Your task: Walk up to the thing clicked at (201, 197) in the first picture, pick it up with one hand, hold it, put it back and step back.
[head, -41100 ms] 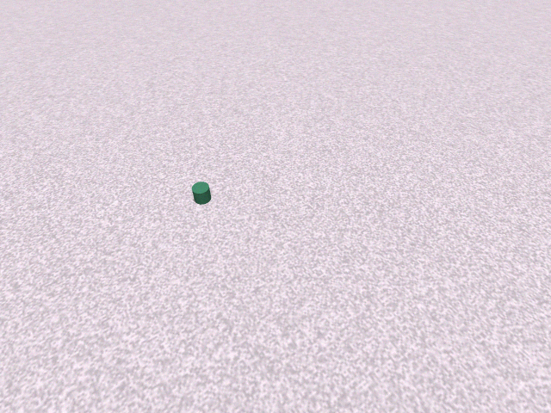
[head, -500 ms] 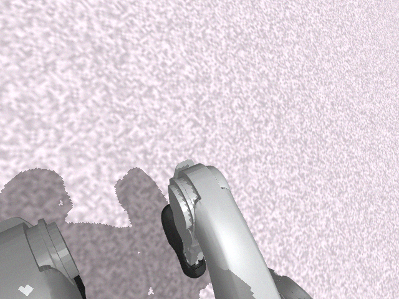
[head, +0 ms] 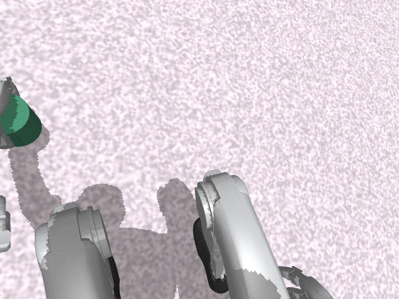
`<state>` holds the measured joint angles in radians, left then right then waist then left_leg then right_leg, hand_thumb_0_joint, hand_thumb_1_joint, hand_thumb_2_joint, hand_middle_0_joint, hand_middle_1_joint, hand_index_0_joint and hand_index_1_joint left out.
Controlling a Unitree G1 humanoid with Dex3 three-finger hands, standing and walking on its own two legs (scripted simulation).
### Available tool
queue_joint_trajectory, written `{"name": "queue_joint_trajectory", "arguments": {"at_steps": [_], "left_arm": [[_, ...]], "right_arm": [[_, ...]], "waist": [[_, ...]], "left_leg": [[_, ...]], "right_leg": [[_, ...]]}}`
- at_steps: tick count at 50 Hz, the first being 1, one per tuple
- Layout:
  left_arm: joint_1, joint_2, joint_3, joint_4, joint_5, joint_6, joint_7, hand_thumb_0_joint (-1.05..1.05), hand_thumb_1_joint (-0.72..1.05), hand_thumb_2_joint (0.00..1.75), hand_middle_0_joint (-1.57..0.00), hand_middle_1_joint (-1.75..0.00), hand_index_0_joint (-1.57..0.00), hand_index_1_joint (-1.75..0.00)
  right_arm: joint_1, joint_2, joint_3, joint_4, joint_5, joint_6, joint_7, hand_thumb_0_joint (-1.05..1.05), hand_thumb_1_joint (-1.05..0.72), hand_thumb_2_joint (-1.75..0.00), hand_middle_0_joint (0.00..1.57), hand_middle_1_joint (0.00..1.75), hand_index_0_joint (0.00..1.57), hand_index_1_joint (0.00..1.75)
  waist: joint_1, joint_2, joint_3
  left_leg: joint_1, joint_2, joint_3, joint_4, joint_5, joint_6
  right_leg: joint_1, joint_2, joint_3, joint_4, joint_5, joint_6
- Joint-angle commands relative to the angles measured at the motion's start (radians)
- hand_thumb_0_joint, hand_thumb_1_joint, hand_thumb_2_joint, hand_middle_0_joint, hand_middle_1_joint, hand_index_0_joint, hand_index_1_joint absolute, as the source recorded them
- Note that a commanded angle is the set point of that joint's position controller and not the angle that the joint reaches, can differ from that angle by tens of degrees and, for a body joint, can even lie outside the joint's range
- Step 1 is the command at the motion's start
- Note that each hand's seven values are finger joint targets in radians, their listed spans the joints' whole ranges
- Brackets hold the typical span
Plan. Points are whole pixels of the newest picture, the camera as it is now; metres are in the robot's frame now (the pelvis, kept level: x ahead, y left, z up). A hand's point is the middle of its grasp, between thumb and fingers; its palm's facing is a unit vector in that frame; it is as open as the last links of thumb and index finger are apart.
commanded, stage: settle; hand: left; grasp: from above
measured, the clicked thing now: (11, 121) +0.50 +0.30 -0.19
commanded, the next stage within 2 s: lift in 0.22 s
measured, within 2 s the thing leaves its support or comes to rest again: neither
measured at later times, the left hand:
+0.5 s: hand out of the picture +0.48 +0.31 -0.10, palm faces -0.43 -0.09 -0.90, open 11.1 cm
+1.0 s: hand out of the picture +0.40 +0.32 +0.05, palm faces -0.41 -0.13 -0.90, open 11.1 cm
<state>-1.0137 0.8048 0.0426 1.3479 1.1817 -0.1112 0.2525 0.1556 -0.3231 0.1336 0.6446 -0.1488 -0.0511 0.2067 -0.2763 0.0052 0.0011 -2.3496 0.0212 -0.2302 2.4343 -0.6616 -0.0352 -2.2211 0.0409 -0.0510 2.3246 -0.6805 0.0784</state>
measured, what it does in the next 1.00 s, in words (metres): rises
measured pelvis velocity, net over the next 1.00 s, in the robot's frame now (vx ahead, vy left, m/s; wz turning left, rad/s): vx -0.01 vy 0.00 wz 0.11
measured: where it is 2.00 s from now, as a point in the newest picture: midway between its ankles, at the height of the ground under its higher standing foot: (165, 285)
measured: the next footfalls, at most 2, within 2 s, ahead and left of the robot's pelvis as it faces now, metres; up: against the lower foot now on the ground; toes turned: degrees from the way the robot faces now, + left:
none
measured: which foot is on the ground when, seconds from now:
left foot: down 0.00-1.00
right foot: down 0.00-1.00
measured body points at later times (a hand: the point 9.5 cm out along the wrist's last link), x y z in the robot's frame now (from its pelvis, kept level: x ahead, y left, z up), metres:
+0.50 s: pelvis -0.01 +0.00 +0.02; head +0.22 +0.07 +0.40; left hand +0.50 +0.31 -0.05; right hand +0.04 -0.28 -0.07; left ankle +0.07 +0.14 -0.29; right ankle +0.11 -0.14 -0.29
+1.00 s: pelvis -0.01 +0.00 +0.13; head +0.17 +0.05 +0.54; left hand +0.42 +0.32 +0.10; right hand +0.13 -0.26 +0.01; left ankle +0.07 +0.14 -0.29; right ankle +0.11 -0.14 -0.29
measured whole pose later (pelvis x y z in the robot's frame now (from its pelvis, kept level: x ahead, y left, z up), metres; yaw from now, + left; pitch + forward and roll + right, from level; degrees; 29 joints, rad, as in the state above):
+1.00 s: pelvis -0.01 +0.00 +0.13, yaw +6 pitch +32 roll -6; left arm -0.68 0.63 -0.03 0.84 1.01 -0.07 0.00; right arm 0.17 -0.27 0.01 0.60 -0.02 0.09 0.05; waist -0.13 0.05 -0.17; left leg -1.98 0.04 -0.12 2.01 -0.61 -0.02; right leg -1.89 -0.01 -0.01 1.95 -0.64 0.07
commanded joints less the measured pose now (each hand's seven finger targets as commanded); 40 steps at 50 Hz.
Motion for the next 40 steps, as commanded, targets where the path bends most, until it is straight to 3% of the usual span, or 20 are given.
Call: {"name": "queue_joint_trajectory", "arguments": {"at_steps": [1,5,8,11,13,16,17,18,19,21,23,29,30,35,37,40], "left_arm": [[-0.370,0.249,0.026,-0.172,0.001,-0.010,0.004,0.00,0.72,0.99,-1.06,-0.91,-1.07,-0.90],[-0.383,0.261,0.030,-0.166,0.016,-0.027,-0.013,0.00,0.68,0.96,-1.02,-0.91,-1.03,-0.89],[-0.392,0.267,0.033,-0.189,0.008,-0.034,-0.015,0.00,0.67,0.96,-1.01,-0.91,-1.03,-0.90],[-0.397,0.268,0.023,-0.187,0.012,-0.036,-0.023,0.00,0.65,1.00,-1.00,-0.93,-1.01,-0.92],[-0.405,0.271,0.026,-0.209,0.011,-0.031,-0.026,0.00,0.67,1.05,-1.02,-0.92,-1.03,-0.92],[-0.379,0.268,0.034,-0.226,0.005,-0.021,-0.033,0.00,0.58,0.92,-0.97,-0.92,-0.99,-0.90],[-0.368,0.260,0.031,-0.225,-0.003,-0.017,-0.039,0.00,0.55,0.91,-0.89,-0.84,-0.91,-0.82],[-0.371,0.275,0.041,-0.251,-0.003,-0.012,-0.045,0.00,0.54,0.91,-0.94,-0.90,-0.96,-0.88],[-0.370,0.259,0.031,-0.273,-0.011,-0.008,-0.054,0.00,0.52,0.91,-0.87,-0.84,-0.89,-0.82],[-0.379,0.280,0.047,-0.314,-0.022,0.002,-0.069,0.00,0.59,0.89,-0.94,-0.92,-0.97,-0.88],[-0.352,0.255,0.043,-0.332,-0.046,0.013,-0.089,0.00,0.61,0.89,-0.93,-0.92,-0.97,-0.88],[-0.265,0.235,0.049,-0.407,-0.071,0.025,-0.139,0.00,0.58,0.87,-0.92,-0.89,-0.96,-0.86],[-0.264,0.187,0.021,-0.434,-0.085,0.023,-0.149,0.00,0.59,0.87,-0.93,-0.90,-0.96,-0.86],[-0.183,0.186,0.034,-0.507,-0.115,0.020,-0.184,0.00,0.57,0.87,-0.90,-0.91,-0.94,-0.87],[-0.162,0.148,0.018,-0.544,-0.130,0.014,-0.198,0.00,0.58,0.88,-0.90,-0.91,-0.94,-0.88],[-0.123,0.138,0.022,-0.595,-0.147,0.013,-0.204,0.00,0.57,0.89,-0.89,-0.94,-0.92,-0.90]], "right_arm": [[0.212,-0.258,-0.090,-0.013,0.013,0.024,-0.036,0.00,-0.92,-0.91,0.20,0.30,0.20,0.30],[0.206,-0.259,-0.093,-0.026,0.016,0.043,-0.062,0.00,-0.91,-0.90,0.20,0.30,0.20,0.30],[0.206,-0.242,-0.092,-0.025,0.017,0.049,-0.075,0.00,-0.91,-0.90,0.20,0.30,0.20,0.30],[0.215,-0.235,-0.089,-0.023,0.013,0.055,-0.086,0.00,-0.92,-0.90,0.20,0.30,0.20,0.30],[0.222,-0.240,-0.095,-0.021,0.018,0.057,-0.094,0.00,-0.91,-0.90,0.20,0.30,0.20,0.30],[0.231,-0.241,-0.104,-0.019,0.027,0.063,-0.098,0.00,-0.94,-0.92,0.20,0.30,0.20,0.30],[0.233,-0.240,-0.105,-0.023,0.026,0.065,-0.098,0.00,-0.89,-0.89,0.20,0.30,0.20,0.30],[0.241,-0.245,-0.107,-0.023,0.029,0.069,-0.100,0.00,-0.94,-0.92,0.20,0.30,0.20,0.30],[0.241,-0.233,-0.110,-0.023,0.033,0.073,-0.099,0.00,-0.89,-0.89,0.20,0.30,0.20,0.30],[0.246,-0.234,-0.119,-0.025,0.041,0.083,-0.102,0.00,-0.93,-0.91,0.20,0.30,0.20,0.30],[0.250,-0.230,-0.125,-0.031,0.046,0.089,-0.102,0.00,-0.93,-0.91,0.20,0.30,0.20,0.30],[0.243,-0.221,-0.159,-0.046,0.070,0.110,-0.118,0.00,-0.92,-0.91,0.20,0.30,0.20,0.30],[0.239,-0.201,-0.159,-0.052,0.074,0.111,-0.119,0.00,-0.92,-0.91,0.20,0.30,0.20,0.30],[0.230,-0.203,-0.179,-0.062,0.096,0.120,-0.134,0.00,-0.92,-0.91,0.20,0.30,0.20,0.30],[0.220,-0.196,-0.184,-0.072,0.102,0.121,-0.141,0.00,-0.92,-0.91,0.20,0.30,0.20,0.30],[0.205,-0.180,-0.189,-0.076,0.114,0.121,-0.149,0.00,-0.92,-0.91,0.20,0.30,0.20,0.30]], "waist": [[-0.036,0.313,-0.673],[-0.036,0.314,-0.639],[-0.021,0.310,-0.672],[-0.032,0.296,-0.683],[-0.022,0.312,-0.712],[-0.002,0.346,-0.730],[-0.001,0.342,-0.749],[0.002,0.352,-0.758],[0.009,0.361,-0.802],[0.024,0.372,-0.824],[0.026,0.362,-0.840],[0.065,0.314,-0.799],[0.058,0.307,-0.811],[0.084,0.280,-0.803],[0.086,0.263,-0.793],[0.104,0.265,-0.806]], "left_leg": [[0.499,-0.012,0.144,-0.250,0.152,0.047],[0.505,-0.019,0.142,-0.276,0.089,0.044],[0.505,-0.019,0.159,-0.280,0.094,0.049],[0.499,-0.015,0.170,-0.270,0.112,0.051],[0.536,-0.013,0.167,-0.279,0.137,0.049],[0.573,-0.017,0.168,-0.313,0.153,0.045],[0.587,-0.015,0.168,-0.315,0.155,0.045],[0.597,-0.017,0.172,-0.317,0.176,0.046],[0.620,-0.014,0.174,-0.328,0.190,0.046],[0.630,-0.016,0.182,-0.338,0.201,0.049],[0.650,-0.015,0.180,-0.358,0.203,0.050],[0.656,-0.023,0.190,-0.425,0.125,0.056],[0.659,-0.018,0.191,-0.439,0.111,0.061],[0.730,-0.016,0.167,-0.519,0.107,0.061],[0.748,-0.014,0.153,-0.558,0.071,0.061],[0.793,-0.009,0.150,-0.609,0.071,0.064]], "right_leg": [[0.326,0.027,-0.133,-0.247,0.214,-0.110],[0.279,0.023,-0.137,-0.257,0.141,-0.120],[0.315,0.021,-0.119,-0.273,0.143,-0.114],[0.356,0.023,-0.105,-0.290,0.156,-0.111],[0.339,0.018,-0.116,-0.284,0.187,-0.113],[0.339,0.011,-0.121,-0.279,0.205,-0.115],[0.351,0.013,-0.121,-0.282,0.206,-0.116],[0.361,0.009,-0.119,-0.287,0.226,-0.115],[0.392,0.010,-0.113,-0.287,0.243,-0.113],[0.403,0.007,-0.103,-0.299,0.252,-0.113],[0.413,0.005,-0.102,-0.311,0.250,-0.113],[0.408,-0.001,-0.077,-0.383,0.166,-0.123],[0.427,0.002,-0.071,-0.395,0.163,-0.117],[0.444,-0.008,-0.066,-0.440,0.166,-0.117],[0.444,-0.009,-0.066,-0.459,0.143,-0.116],[0.493,-0.011,-0.058,-0.491,0.163,-0.108]]}}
